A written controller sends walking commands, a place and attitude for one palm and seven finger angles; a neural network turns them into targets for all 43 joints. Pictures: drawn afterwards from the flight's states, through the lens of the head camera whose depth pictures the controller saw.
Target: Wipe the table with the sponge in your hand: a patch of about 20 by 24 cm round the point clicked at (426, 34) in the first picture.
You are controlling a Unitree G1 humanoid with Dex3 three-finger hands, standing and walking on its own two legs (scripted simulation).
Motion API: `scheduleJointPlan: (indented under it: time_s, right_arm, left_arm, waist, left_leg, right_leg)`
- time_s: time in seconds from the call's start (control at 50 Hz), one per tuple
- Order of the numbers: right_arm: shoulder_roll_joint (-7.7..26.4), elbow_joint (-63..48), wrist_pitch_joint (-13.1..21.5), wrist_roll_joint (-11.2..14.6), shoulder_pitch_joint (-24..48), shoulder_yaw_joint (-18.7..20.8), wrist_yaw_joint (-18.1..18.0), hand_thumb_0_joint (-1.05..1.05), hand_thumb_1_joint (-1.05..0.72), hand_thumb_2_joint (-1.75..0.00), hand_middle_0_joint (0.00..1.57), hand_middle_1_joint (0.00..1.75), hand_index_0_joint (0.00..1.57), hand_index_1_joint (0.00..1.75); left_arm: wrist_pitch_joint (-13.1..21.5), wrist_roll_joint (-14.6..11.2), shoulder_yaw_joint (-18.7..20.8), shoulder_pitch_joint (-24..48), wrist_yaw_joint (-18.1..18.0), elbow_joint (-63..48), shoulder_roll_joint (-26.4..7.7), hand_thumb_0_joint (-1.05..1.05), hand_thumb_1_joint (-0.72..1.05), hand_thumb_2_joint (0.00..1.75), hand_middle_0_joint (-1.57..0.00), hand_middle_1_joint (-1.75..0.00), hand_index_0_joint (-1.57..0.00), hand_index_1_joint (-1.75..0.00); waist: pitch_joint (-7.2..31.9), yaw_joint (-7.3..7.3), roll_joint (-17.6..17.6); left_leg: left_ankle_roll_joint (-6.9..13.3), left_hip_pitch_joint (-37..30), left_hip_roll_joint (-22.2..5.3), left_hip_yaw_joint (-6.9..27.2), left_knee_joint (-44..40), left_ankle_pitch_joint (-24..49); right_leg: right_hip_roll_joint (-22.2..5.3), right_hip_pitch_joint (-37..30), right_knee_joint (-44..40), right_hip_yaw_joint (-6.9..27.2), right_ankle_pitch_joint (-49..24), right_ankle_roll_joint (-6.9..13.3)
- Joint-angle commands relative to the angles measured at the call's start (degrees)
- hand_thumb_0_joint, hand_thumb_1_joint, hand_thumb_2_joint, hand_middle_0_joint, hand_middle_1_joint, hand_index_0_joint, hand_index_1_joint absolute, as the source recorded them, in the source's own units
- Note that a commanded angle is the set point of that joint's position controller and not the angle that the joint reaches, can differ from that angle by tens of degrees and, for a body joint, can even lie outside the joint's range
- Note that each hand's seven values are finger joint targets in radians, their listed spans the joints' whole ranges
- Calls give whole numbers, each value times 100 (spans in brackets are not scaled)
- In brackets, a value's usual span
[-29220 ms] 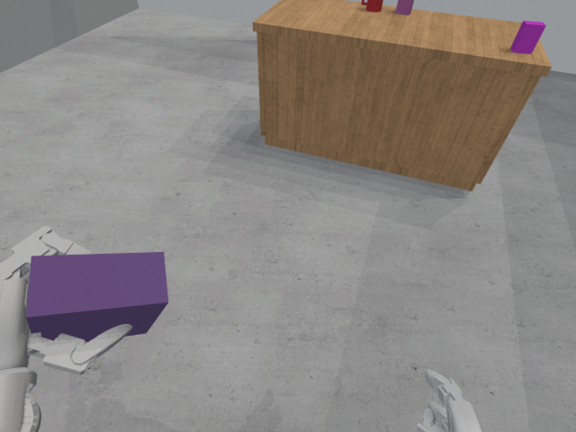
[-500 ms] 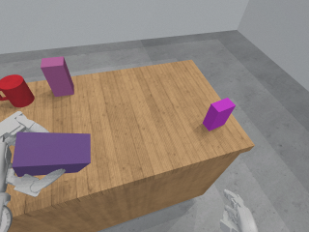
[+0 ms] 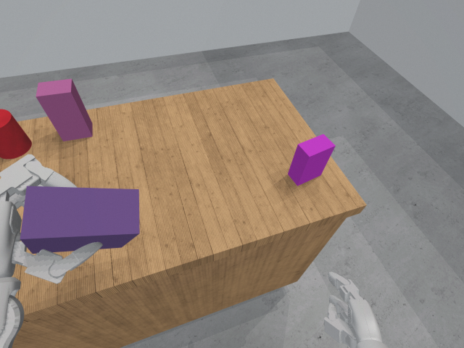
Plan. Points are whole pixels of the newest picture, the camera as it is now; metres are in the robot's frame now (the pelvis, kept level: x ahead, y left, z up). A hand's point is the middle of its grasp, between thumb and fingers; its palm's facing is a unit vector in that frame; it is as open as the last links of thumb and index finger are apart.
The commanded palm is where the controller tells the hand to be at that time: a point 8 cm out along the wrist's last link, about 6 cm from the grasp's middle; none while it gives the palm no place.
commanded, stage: shuffle to correct the standing spot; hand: left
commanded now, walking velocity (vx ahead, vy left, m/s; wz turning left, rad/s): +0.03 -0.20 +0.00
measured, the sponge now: (98, 222) +0.24 +0.21 +0.13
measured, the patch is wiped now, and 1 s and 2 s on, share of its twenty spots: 0.00 0.00 0.00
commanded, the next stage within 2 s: come to a stop and stand still in 0.14 s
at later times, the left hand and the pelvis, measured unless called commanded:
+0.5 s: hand (99, 218) +0.24 +0.20 +0.16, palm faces +0.32 -0.85 -0.43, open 9.8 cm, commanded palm +0.18 +0.24 +0.18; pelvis +0.02 -0.04 +0.00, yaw +0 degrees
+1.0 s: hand (37, 224) +0.22 +0.27 +0.15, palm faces +0.36 -0.85 -0.37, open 9.8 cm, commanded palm +0.16 +0.30 +0.18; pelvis +0.01 +0.02 +0.01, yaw +2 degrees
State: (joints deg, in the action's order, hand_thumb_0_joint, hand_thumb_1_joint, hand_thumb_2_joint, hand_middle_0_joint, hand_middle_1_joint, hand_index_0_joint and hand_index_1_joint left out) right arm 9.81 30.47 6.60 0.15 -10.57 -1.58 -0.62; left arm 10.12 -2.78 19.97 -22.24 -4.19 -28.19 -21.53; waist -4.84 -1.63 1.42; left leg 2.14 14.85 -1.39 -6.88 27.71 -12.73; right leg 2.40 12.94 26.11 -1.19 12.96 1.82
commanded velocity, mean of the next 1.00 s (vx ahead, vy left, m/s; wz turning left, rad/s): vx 0.00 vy -0.02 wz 0.00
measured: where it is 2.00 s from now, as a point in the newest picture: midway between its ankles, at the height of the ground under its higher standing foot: outside the picture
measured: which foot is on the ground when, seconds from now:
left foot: down 0.00-1.00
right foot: down 0.00-1.00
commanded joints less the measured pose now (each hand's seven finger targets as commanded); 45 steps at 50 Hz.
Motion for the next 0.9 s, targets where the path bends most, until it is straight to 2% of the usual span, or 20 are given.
scheduleJointPlan:
  time_s: [0.0, 0.04, 0.06, 0.16, 0.18, 0.24, 0.26, 0.28, 0.34, 0.38, 0.44, 0.46, 0.48, 0.54, 0.62, 0.66, 0.68, 0.74, 0.76, 0.88]
  right_arm:
    - [905, -918, 227, 77, 325, 488, -92, 0, -90, -90, 20, 30, 20, 30]
    - [913, -906, 199, 73, 279, 508, -125, 0, -90, -90, 20, 30, 20, 30]
    - [912, -891, 198, 83, 342, 501, -149, 0, -90, -90, 20, 30, 20, 30]
    - [898, -843, 159, 101, 355, 515, -243, 0, -90, -90, 20, 30, 20, 30]
    - [902, -825, 142, 80, 318, 496, -246, 0, -90, -90, 20, 30, 20, 30]
    - [923, -831, 135, 105, 301, 523, -256, 0, -90, -90, 20, 30, 20, 30]
    - [921, -781, 130, 135, 442, 486, -254, 0, -90, -90, 20, 30, 20, 30]
    - [902, -764, 124, 122, 446, 441, -244, 0, -90, -90, 20, 30, 20, 30]
    - [887, -733, 102, 139, 529, 403, -247, 0, -90, -90, 20, 30, 20, 30]
    - [910, -688, 61, 134, 574, 385, -254, 0, -90, -90, 20, 30, 20, 30]
    - [906, -696, 32, 142, 570, 387, -272, 0, -90, -90, 20, 30, 20, 30]
    - [915, -645, 14, 138, 613, 384, -279, 0, -90, -90, 20, 30, 20, 30]
    - [915, -663, -2, 135, 568, 379, -271, 0, -90, -90, 20, 30, 20, 30]
    - [902, -705, -32, 141, 574, 381, -272, 0, -90, -90, 20, 30, 20, 30]
    - [885, -707, -6, 123, 594, 339, -281, 0, -90, -90, 20, 30, 20, 30]
    - [885, -689, 17, 111, 657, 319, -301, 0, -90, -90, 20, 30, 20, 30]
    - [870, -694, 17, 98, 614, 301, -302, 0, -90, -90, 20, 30, 20, 30]
    - [861, -733, 59, 88, 589, 279, -304, 0, -90, -90, 20, 30, 20, 30]
    - [859, -714, 82, 91, 636, 270, -316, 0, -90, -90, 20, 30, 20, 30]
    - [855, -726, 112, 49, 523, 220, -304, 0, -90, -90, 20, 30, 20, 30]
  left_arm:
    - [328, -206, 897, -95, -112, -1358, -1073, 0, 10, 130, -120, -160, -120, -160]
    - [305, -276, 899, -100, -84, -1347, -1056, 0, 10, 130, -120, -160, -120, -160]
    - [287, -280, 978, -82, -102, -1460, -1163, 0, 10, 130, -120, -160, -120, -160]
    - [184, -333, 967, -29, -127, -1363, -1205, 0, 10, 130, -120, -160, -120, -160]
    - [180, -336, 836, -13, -129, -1316, -1089, 0, 10, 130, -120, -160, -120, -160]
    - [169, -331, 907, -112, -161, -1358, -1152, 0, 10, 130, -120, -160, -120, -160]
    - [173, -313, 977, -208, -222, -1367, -1214, 0, 10, 130, -120, -160, -120, -160]
    - [211, -293, 863, -283, -248, -1369, -1085, 0, 10, 130, -120, -160, -120, -160]
    - [267, -239, 961, -460, -351, -1294, -1156, 0, 10, 130, -120, -160, -120, -160]
    - [266, -217, 897, -496, -370, -1271, -1114, 0, 10, 130, -120, -160, -120, -160]
    - [253, -186, 862, -419, -383, -1170, -1092, 0, 10, 130, -120, -160, -120, -160]
    - [221, -192, 889, -519, -377, -1087, -1129, 0, 10, 130, -120, -160, -120, -160]
    - [209, -184, 736, -431, -358, -1094, -979, 0, 10, 130, -120, -160, -120, -160]
    - [150, -160, 704, -297, -347, -1059, -973, 0, 10, 130, -120, -160, -120, -160]
    - [104, -143, 543, -18, -334, -1154, -908, 0, 10, 130, -120, -160, -120, -160]
    - [91, -144, 602, 67, -332, -1239, -1027, 0, 10, 130, -120, -160, -120, -160]
    - [94, -133, 510, 119, -324, -1221, -922, 0, 10, 130, -120, -160, -120, -160]
    - [87, -123, 496, 200, -316, -1255, -932, 0, 10, 130, -120, -160, -120, -160]
    - [99, -125, 557, 201, -317, -1335, -1018, 0, 10, 130, -120, -160, -120, -160]
    - [153, -108, 512, 49, -287, -1226, -911, 0, 10, 130, -120, -160, -120, -160]
  waist:
    - [1209, 66, -421]
    - [1199, 111, -344]
    - [1161, 128, -381]
    - [1157, 151, -109]
    - [1198, 175, -41]
    - [1287, 152, -4]
    - [1285, 143, -273]
    - [1319, 136, -357]
    - [1345, 82, -298]
    - [1340, 89, -229]
    - [1328, 68, -105]
    - [1248, 59, -153]
    - [1306, 85, -84]
    - [1333, 74, -2]
    - [1251, 91, -153]
    - [1134, 91, -328]
    - [1160, 102, -288]
    - [1189, 98, -347]
    - [1161, 106, -527]
    - [1137, 101, -562]
  left_leg:
    - [-105, -350, -827, 836, -323, 416]
    - [-123, -404, -638, 742, -134, 41]
    - [-121, -488, -621, 723, -97, 64]
    - [-57, -529, -445, 567, 302, -233]
    - [-40, -463, -395, 552, 387, -257]
    - [-32, -383, -323, 523, 506, 29]
    - [-25, -393, -306, 527, 454, 203]
    - [-6, -379, -262, 525, 401, 309]
    - [5, -343, -228, 569, 241, 682]
    - [6, -433, -251, 592, 136, 909]
    - [2, -486, -255, 596, 91, 962]
    - [15, -594, -276, 582, 47, 1038]
    - [6, -631, -289, 622, -16, 1071]
    - [18, -692, -314, 620, -56, 1012]
    - [15, -837, -391, 738, -302, 929]
    - [24, -880, -416, 804, -430, 858]
    - [21, -847, -442, 864, -506, 863]
    - [0, -804, -471, 976, -640, 851]
    - [-5, -832, -470, 985, -690, 890]
    - [-44, -609, -556, 1103, -930, 829]
  right_leg:
    - [-395, -186, -479, 512, -874, 17]
    - [-501, 78, -605, 811, -857, 127]
    - [-515, 210, -643, 814, -857, 144]
    - [-688, 511, -909, 1117, -436, 103]
    - [-730, 451, -924, 1122, -358, 99]
    - [-842, 188, -860, 1191, -928, -10]
    - [-881, 68, -849, 1203, -1304, -90]
    - [-899, -79, -844, 1185, -1580, -205]
    - [-895, -506, -804, 1118, -2494, -492]
    - [-870, -600, -728, 914, -2800, -522]
    - [-879, -645, -765, 948, -2929, -591]
    - [-864, -513, -772, 885, -2977, -558]
    - [-831, -564, -721, 816, -2807, -523]
    - [-810, -549, -790, 871, -2562, -521]
    - [-730, -338, -864, 803, -1753, -345]
    - [-689, -222, -929, 775, -1497, -252]
    - [-672, -307, -895, 707, -1378, -207]
    - [-638, -404, -883, 682, -1235, -112]
    - [-617, -390, -867, 631, -1248, -87]
    - [-539, -605, -777, 378, -1099, -71]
